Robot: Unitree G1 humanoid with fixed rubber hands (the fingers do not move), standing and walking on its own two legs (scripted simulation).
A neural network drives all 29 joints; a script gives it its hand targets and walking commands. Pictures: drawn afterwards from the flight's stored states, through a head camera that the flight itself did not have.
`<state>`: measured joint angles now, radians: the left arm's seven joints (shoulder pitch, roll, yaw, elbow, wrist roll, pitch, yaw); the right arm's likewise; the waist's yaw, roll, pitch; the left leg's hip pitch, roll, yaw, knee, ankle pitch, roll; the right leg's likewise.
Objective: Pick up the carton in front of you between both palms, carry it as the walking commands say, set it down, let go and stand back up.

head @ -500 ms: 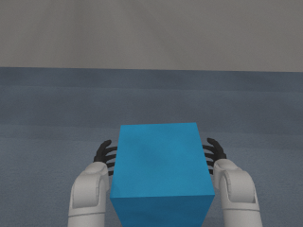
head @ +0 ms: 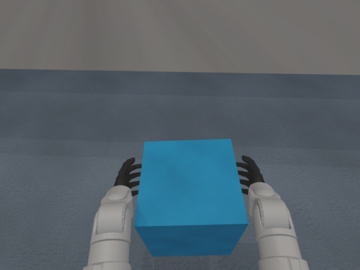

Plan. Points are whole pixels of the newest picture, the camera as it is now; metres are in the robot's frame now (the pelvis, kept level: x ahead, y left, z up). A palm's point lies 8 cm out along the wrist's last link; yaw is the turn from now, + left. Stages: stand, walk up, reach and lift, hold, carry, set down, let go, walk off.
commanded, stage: carry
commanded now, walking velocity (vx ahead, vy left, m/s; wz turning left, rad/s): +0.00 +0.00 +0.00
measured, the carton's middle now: (189, 201) +0.30 +0.00 -0.04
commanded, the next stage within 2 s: hold in 0.28 s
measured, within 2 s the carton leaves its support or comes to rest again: neither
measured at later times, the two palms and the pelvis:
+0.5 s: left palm (112, 205) +0.25 +0.17 +0.04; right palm (249, 193) +0.28 -0.13 +0.04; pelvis -0.01 +0.00 +0.01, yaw +4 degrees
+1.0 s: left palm (117, 209) +0.24 +0.15 +0.05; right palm (258, 193) +0.27 -0.15 +0.05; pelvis -0.03 -0.03 +0.00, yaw +6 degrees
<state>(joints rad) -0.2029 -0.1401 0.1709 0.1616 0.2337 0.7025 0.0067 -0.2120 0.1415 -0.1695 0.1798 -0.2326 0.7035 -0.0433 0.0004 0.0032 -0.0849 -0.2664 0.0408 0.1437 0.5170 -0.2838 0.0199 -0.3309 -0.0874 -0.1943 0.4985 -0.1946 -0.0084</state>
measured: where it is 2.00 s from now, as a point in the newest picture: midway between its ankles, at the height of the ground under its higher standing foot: outside the picture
